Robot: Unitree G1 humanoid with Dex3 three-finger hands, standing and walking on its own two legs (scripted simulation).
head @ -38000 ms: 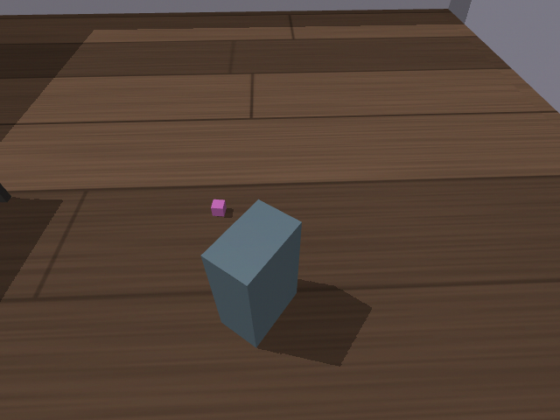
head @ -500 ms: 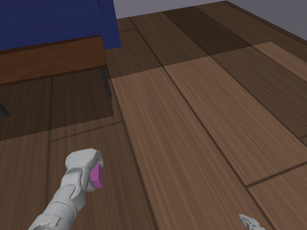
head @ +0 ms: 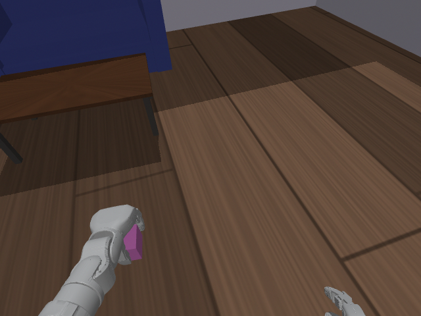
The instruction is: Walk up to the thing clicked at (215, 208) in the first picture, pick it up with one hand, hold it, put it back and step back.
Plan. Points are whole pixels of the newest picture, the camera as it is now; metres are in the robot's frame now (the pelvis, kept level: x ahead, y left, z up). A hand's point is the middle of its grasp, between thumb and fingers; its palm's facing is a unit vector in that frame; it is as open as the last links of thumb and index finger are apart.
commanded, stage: hold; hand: left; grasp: from above
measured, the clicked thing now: (126, 243) +0.30 +0.22 -0.07
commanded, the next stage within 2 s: crouch in 0.54 s
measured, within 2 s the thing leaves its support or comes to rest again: neither
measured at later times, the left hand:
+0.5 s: hand (118, 237) +0.30 +0.23 -0.04, palm faces -0.43 -0.10 -0.90, open 8.6 cm
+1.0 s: hand (123, 252) +0.29 +0.23 -0.10, palm faces -0.46 -0.07 -0.89, open 8.6 cm
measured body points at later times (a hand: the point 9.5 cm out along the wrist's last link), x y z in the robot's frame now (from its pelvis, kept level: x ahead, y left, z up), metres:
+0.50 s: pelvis +0.01 +0.00 +0.00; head +0.02 -0.01 +0.45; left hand +0.32 +0.23 +0.01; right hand +0.14 -0.25 -0.12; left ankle +0.02 +0.13 -0.74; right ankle +0.01 -0.13 -0.74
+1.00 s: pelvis +0.01 +0.00 +0.00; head +0.04 +0.00 +0.44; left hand +0.31 +0.23 -0.05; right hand +0.12 -0.25 -0.12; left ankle +0.02 +0.13 -0.74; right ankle +0.01 -0.13 -0.74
